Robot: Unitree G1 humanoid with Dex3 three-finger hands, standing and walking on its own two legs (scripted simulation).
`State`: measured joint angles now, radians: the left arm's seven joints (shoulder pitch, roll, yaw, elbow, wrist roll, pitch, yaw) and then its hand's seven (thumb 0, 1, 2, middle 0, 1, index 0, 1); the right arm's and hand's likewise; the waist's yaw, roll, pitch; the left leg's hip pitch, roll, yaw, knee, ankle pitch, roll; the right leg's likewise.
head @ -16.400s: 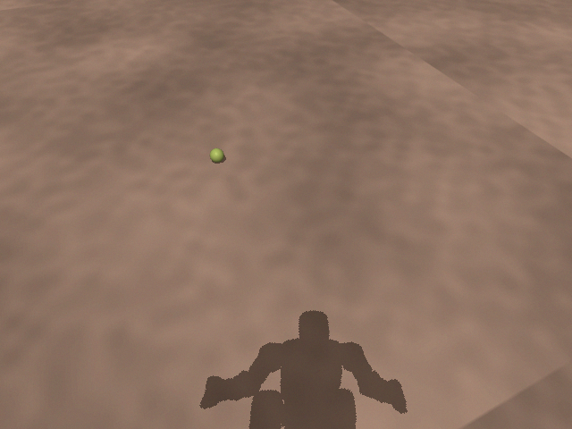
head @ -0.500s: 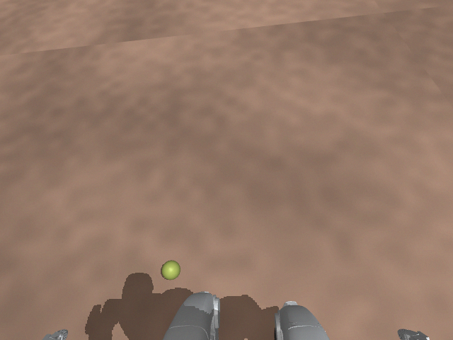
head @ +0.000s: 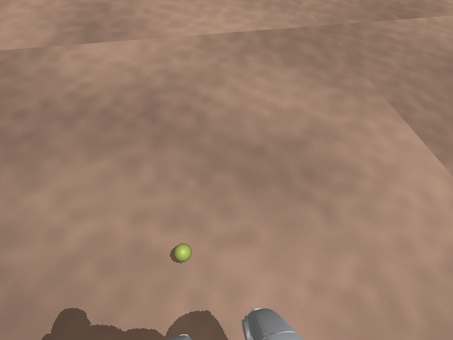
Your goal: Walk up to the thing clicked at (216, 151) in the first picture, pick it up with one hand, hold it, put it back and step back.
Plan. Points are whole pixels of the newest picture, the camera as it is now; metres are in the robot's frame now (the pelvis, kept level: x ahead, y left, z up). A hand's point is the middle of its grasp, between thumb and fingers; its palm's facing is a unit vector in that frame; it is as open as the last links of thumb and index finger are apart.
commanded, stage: walk up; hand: left
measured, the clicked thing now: (182, 252) +0.53 +0.15 -0.71
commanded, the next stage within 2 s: none
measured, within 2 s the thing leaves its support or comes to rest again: neither
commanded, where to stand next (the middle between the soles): +0.12 -0.07 m, yaw -4 degrees
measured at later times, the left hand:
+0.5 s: hand out of the picture +0.08 +0.27 -0.13, palm faces -0.19 -0.91 -0.37, open 7.4 cm
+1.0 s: hand (141, 318) +0.19 +0.16 -0.14, palm faces -0.12 -0.93 -0.36, open 7.4 cm
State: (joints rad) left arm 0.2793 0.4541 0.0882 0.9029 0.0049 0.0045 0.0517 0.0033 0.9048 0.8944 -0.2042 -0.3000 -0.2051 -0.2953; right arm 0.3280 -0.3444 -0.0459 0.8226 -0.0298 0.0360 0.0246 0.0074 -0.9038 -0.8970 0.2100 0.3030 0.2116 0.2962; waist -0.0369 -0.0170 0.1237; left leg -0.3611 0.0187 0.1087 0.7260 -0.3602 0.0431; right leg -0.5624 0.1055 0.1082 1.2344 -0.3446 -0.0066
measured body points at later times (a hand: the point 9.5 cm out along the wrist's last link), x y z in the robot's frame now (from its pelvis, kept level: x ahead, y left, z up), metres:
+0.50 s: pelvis +0.00 +0.00 +0.02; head -0.01 +0.01 +0.47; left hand +0.09 +0.31 -0.10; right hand -0.03 -0.33 -0.09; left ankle +0.03 +0.07 -0.72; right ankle +0.02 -0.15 -0.68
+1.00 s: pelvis +0.07 -0.07 +0.01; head +0.11 -0.08 +0.46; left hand +0.20 +0.21 -0.11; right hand +0.09 -0.39 -0.12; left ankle +0.12 +0.06 -0.71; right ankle +0.02 -0.14 -0.72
